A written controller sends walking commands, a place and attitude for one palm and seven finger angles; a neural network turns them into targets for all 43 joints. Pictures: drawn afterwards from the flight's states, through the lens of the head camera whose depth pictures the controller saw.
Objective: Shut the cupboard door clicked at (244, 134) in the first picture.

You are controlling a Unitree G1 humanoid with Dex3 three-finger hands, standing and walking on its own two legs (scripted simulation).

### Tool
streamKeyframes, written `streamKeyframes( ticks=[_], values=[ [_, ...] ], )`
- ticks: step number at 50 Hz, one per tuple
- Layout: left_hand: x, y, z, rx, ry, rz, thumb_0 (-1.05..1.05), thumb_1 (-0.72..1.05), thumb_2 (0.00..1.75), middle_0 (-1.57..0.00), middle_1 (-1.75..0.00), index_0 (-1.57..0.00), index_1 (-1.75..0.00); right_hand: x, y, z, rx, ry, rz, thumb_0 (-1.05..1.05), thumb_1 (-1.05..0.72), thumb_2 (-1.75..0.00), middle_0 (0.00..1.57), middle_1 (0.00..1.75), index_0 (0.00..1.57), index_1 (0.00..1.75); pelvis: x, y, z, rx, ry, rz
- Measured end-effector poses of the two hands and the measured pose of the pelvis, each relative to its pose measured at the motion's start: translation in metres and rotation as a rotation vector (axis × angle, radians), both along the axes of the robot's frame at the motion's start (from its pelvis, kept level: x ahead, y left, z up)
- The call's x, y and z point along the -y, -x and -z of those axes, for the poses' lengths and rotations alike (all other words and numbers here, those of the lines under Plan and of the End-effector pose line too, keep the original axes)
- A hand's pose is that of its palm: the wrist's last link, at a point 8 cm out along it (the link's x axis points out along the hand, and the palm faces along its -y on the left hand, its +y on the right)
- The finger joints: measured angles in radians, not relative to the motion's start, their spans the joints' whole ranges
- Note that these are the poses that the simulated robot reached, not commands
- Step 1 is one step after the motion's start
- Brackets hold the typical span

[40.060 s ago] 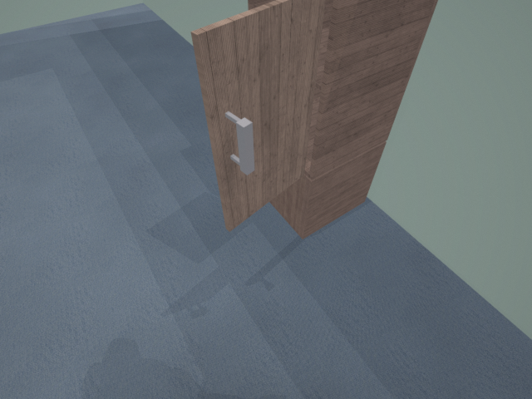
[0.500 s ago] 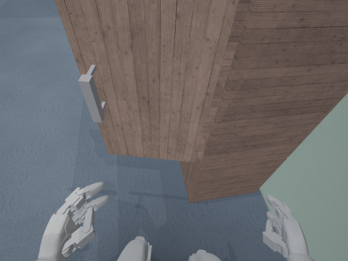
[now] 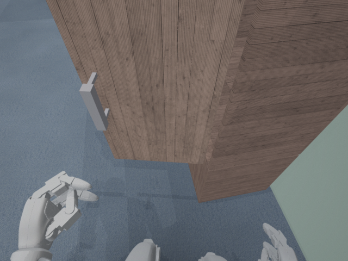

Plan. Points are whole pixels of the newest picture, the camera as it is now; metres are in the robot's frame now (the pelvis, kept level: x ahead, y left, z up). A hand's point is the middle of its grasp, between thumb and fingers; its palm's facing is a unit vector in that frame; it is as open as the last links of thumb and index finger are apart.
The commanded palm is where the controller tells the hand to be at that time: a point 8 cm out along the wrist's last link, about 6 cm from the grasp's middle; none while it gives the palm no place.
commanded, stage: raise the hand and make a fist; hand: left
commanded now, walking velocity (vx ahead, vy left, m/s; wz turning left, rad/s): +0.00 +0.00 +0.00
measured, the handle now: (98, 102) +0.46 +0.23 +0.08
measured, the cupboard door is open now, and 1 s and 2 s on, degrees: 75 75 75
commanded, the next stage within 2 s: bring the fist close to the handle in 1.00 s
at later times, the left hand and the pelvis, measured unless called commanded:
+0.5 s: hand (83, 211) +0.21 +0.19 +0.06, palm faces -0.04 -1.00 -0.01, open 3.1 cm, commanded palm +0.19 +0.25 +0.08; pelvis -0.01 +0.01 +0.01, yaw +1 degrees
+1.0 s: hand (81, 196) +0.22 +0.19 +0.10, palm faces +0.04 -1.00 -0.05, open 3.1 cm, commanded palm +0.20 +0.24 +0.09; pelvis +0.00 -0.01 +0.01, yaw +1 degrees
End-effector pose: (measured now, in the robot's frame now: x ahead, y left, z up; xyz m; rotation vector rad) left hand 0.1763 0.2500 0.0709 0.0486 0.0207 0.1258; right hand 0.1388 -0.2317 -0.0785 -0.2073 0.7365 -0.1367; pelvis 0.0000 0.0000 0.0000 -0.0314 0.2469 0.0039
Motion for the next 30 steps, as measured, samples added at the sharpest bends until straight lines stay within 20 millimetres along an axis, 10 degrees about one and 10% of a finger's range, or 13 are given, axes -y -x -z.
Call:
streamKeyframes(
  ticks=[8, 16, 24, 30],
  values=[
    [0.017, -0.005, 0.029, -0.067, 0.061, 0.197, 0.02, 0.9, 0.9, -1.01, -1.19, -1.01, -1.19, 0.001, -0.018, -0.005, 0.052, 0.055, -0.022, 0.02, -0.91, -0.9, 0.21, 0.3, 0.2, 0.29, -0.011, 0.008, 0.008, -0.011, 0.02, -0.006],
    [-0.01, -0.007, -0.019, 0.07, 0.008, 0.058, 0.02, 0.9, 0.9, -1.16, -1.35, -1.16, -1.35, -0.024, -0.036, -0.031, 0.138, 0.009, -0.055, 0.02, -0.91, -0.9, 0.21, 0.3, 0.2, 0.29, -0.015, 0.005, -0.005, 0.033, 0.025, -0.011],
    [0.005, -0.01, 0.005, -0.092, 0.044, 0.161, 0.02, 0.9, 0.9, -1.26, -1.46, -1.26, -1.46, -0.033, -0.032, -0.037, 0.132, -0.004, -0.094, 0.02, -0.91, -0.9, 0.21, 0.3, 0.2, 0.3, -0.014, 0.008, -0.013, 0.053, 0.024, -0.019],
    [-0.006, -0.014, -0.024, 0.036, 0.0, 0.094, 0.02, 0.9, 0.9, -1.28, -1.49, -1.28, -1.49, -0.022, -0.021, -0.036, 0.1, 0.011, -0.08, 0.02, -0.91, -0.9, 0.21, 0.3, 0.2, 0.3, -0.01, 0.005, -0.016, 0.068, 0.02, -0.016]
  ],
)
